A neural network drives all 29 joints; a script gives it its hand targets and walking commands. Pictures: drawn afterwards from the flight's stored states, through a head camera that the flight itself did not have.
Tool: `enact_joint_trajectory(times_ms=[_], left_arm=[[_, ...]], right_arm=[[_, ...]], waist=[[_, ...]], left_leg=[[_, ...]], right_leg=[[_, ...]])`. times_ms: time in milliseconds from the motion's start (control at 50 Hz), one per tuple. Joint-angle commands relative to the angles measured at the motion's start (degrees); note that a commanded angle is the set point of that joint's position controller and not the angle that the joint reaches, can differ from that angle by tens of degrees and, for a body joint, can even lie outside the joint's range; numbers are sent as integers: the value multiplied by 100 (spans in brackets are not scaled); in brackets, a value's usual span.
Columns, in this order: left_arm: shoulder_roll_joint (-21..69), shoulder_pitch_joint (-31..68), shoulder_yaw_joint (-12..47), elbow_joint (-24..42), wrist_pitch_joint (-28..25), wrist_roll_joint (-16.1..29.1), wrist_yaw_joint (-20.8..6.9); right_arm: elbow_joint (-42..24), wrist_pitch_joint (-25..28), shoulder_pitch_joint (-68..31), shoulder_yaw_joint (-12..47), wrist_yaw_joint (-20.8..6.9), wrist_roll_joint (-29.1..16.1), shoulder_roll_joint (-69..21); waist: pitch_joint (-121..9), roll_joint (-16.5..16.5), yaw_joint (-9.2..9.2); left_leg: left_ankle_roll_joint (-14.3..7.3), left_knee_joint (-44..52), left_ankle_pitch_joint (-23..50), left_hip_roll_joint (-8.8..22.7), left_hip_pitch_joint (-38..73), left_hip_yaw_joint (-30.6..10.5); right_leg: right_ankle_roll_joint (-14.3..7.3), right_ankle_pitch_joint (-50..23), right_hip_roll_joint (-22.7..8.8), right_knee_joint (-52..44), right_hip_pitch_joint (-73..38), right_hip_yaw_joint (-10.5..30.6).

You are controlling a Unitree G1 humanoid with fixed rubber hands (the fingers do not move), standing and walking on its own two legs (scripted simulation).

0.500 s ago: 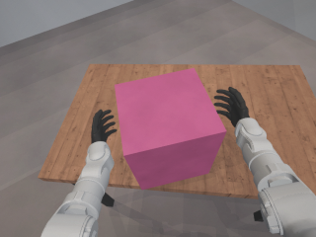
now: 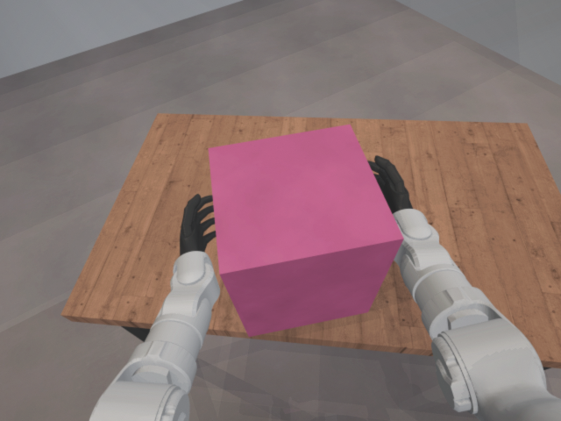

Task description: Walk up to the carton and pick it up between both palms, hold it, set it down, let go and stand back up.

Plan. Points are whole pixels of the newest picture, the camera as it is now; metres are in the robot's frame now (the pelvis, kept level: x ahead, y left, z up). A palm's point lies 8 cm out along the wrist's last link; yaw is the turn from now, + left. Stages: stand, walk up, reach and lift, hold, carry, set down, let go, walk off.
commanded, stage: reach and lift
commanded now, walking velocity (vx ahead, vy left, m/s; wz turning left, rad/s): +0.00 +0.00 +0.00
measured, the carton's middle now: (295, 238) +0.40 +0.04 +0.00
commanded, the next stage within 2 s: none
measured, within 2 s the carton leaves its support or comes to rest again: leaves its support in 0.90 s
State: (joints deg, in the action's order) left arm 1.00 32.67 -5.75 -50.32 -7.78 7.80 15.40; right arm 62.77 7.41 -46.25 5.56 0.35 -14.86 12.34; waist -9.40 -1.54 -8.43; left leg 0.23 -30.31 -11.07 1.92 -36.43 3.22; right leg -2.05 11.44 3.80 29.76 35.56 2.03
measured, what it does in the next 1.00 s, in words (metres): stands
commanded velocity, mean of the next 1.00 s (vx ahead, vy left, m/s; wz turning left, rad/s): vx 0.00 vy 0.00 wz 0.00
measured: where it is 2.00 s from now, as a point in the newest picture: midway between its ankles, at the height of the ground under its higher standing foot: outside the picture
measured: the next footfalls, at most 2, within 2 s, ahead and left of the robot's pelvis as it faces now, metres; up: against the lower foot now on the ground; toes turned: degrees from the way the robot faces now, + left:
none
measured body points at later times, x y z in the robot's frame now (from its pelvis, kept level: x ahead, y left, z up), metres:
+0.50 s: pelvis +0.00 +0.00 +0.00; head +0.08 -0.02 +0.44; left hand +0.37 +0.19 +0.02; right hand +0.46 -0.10 +0.04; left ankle +0.02 +0.12 -0.73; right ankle +0.02 -0.09 -0.73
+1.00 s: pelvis +0.00 +0.00 +0.00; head +0.05 -0.03 +0.45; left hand +0.37 +0.18 +0.04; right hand +0.45 -0.11 +0.04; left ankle +0.02 +0.12 -0.73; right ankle +0.02 -0.09 -0.73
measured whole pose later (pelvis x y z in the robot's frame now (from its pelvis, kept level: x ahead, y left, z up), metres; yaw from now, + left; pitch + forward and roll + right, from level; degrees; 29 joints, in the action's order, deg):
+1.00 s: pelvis +0.00 +0.00 +0.00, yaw +0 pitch +18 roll +0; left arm 3.7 32.7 -9.4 -49.6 -3.6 4.4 16.6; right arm 59.4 1.0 -43.4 2.4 1.3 -8.4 11.1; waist -14.1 -3.5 -8.4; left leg 0.2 -30.9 -11.7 2.0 -36.7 3.2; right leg -2.0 11.8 3.8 29.8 35.5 1.9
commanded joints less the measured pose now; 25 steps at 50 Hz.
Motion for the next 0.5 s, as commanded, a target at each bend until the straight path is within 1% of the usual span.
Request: enact_joint_trajectory(times_ms=[0, 20, 40, 60, 80, 100, 120, 140, 160, 180, 200, 220, 240, 260, 280, 300, 320, 340, 360, 380, 400, 420, 440, 460, 480], left_arm=[[286, 3208, -259, 1374, -245, -377, 34], [286, 3315, -291, 1375, -271, -361, 40], [272, 3347, -279, 1380, -271, -371, 41], [286, 3358, -324, 1447, -296, -438, 68], [225, 3227, -345, 1299, -289, -432, 26], [326, 3523, -299, 1440, -265, -479, 77], [265, 3423, -319, 1536, -324, -398, 73], [318, 3708, -201, 1532, -277, -412, 87], [409, 3501, -140, 1394, -258, -392, 115], [453, 3389, -112, 1441, -306, -320, 88], [518, 3402, -93, 1524, -278, -324, 68], [472, 3361, -217, 1262, -305, -421, 53], [437, 3332, -210, 1182, -311, -371, 26], [467, 3456, -182, 1349, -323, -415, 39], [552, 3543, -222, 1439, -309, -423, 40], [603, 3184, -220, 1579, -352, -562, 47], [553, 3604, -177, 1622, -318, -528, 35], [789, 3397, -98, 1559, -365, -450, 44], [745, 3643, -140, 1259, -296, -534, 0], [773, 3525, -87, 1462, -340, -521, 24], [693, 3681, -166, 1532, -331, -545, 44], [713, 3578, -127, 1542, -320, -523, 45], [859, 3456, -53, 1346, -315, -563, 29], [937, 3512, -58, 1375, -338, -547, 2], [883, 3630, -134, 1377, -306, -583, 14]], right_arm=[[-1339, 251, -3310, -464, 59, 438, 372], [-1434, 222, -3374, -456, 36, 401, 334], [-1362, 176, -3269, -447, 47, 391, 332], [-1449, 200, -3298, -530, 69, 436, 379], [-1602, 203, -3280, -495, 89, 490, 253], [-1504, 195, -3549, -555, 59, 437, 352], [-1681, 190, -3303, -477, 74, 440, 254], [-1489, 159, -3448, -560, 73, 458, 303], [-1551, 163, -3562, -586, 40, 463, 315], [-1611, 149, -3344, -469, 45, 430, 167], [-1612, 116, -3335, -524, 46, 493, 171], [-1588, 109, -3329, -557, 63, 564, 85], [-1725, 119, -3255, -469, 127, 550, -21], [-1726, 128, -3387, -524, 97, 548, 19], [-1701, 136, -3441, -560, 90, 575, 18], [-1685, 144, -3029, -459, 79, 484, -11], [-1776, 111, -3385, -594, 71, 546, -6], [-1912, 143, -3423, -437, 42, 530, -226], [-1621, 55, -3525, -598, 85, 665, -175], [-1847, 73, -3411, -520, 76, 671, -303], [-1832, 56, -3463, -569, 68, 652, -234], [-1884, 60, -3332, -510, 100, 630, -285], [-1775, 19, -3340, -427, 98, 600, -459], [-1903, 28, -3375, -428, 77, 675, -572], [-1687, -10, -3476, -559, 44, 698, -448]], waist=[[-4261, 587, -527], [-4279, 654, -564], [-4269, 587, -548], [-4324, 524, -522], [-4468, 689, -599], [-4428, 515, -539], [-4549, 687, -635], [-4437, 544, -467], [-4370, 510, -553], [-4493, 671, -601], [-4498, 702, -506], [-4447, 723, -577], [-4503, 850, -534], [-4439, 704, -535], [-4509, 784, -511], [-4467, 552, -598], [-4534, 536, -467], [-4658, 751, -560], [-4420, 747, -451], [-4523, 700, -516], [-4500, 689, -516], [-4651, 718, -503], [-4539, 678, -523], [-4621, 769, -518], [-4450, 651, -497]], left_leg=[[445, -419, 2413, 98, 1730, -22], [392, -423, 2379, 91, 1706, -55], [405, -412, 2348, 97, 1701, -52], [420, -422, 2406, 129, 1774, -77], [400, -446, 2455, 86, 1651, -35], [419, -412, 2313, 107, 1708, -79], [382, -439, 2276, 77, 1619, -37], [393, -448, 2176, 104, 1650, -110], [419, -433, 2245, 151, 1735, -114], [379, -456, 2232, 115, 1656, -85], [374, -423, 2287, 117, 1692, -102], [351, -432, 2236, 109, 1547, -82], [335, -488, 2362, 74, 1595, -56], [325, -511, 2250, 70, 1439, -69], [325, -447, 2309, 94, 1519, -81], [367, -483, 2533, 88, 1653, -75], [363, -473, 2342, 101, 1601, -122], [324, -505, 2460, 93, 1527, -125], [295, -452, 2086, 67, 1363, -109], [332, -439, 2281, 81, 1539, -80], [309, -404, 2064, 77, 1435, -109], [254, -390, 2053, 38, 1357, -100], [270, -437, 2167, 40, 1369, -118], [262, -438, 2190, 67, 1461, -107], [288, -399, 2160, 79, 1437, -91]], right_leg=[[-127, -721, 175, -286, -1288, -323], [-108, -762, 151, -256, -1341, -262], [-103, -702, 143, -252, -1338, -272], [-117, -727, 154, -249, -1301, -280], [-101, -902, 141, -242, -1497, -267], [-141, -714, 147, -237, -1314, -304], [-91, -736, 119, -226, -1433, -231], [-127, -618, 136, -200, -1290, -269], [-162, -461, 169, -241, -1164, -330], [-128, -584, 152, -256, -1266, -297], [-112, -678, 142, -253, -1269, -304], [-89, -705, 98, -223, -1308, -258], [-85, -828, 114, -247, -1375, -266], [-105, -931, 68, -186, -1440, -221], [-87, -1010, 114, -159, -1484, -286], [-88, -1128, 102, -199, -1614, -224], [-78, -976, 74, -191, -1486, -230], [-92, -1092, 105, -140, -1595, -251], [-82, -827, 59, -187, -1521, -245], [-60, -965, 98, -187, -1587, -270], [-46, -922, 60, -166, -1656, -217], [-32, -1019, 15, -177, -1726, -173], [-52, -904, 40, -198, -1621, -222], [-72, -932, 38, -221, -1626, -241], [-77, -808, 74, -182, -1531, -295]])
